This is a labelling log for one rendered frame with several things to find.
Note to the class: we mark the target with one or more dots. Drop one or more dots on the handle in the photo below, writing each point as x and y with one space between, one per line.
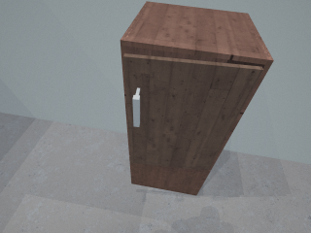
136 108

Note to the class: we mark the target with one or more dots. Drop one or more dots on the cupboard door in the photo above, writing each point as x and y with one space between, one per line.
187 108

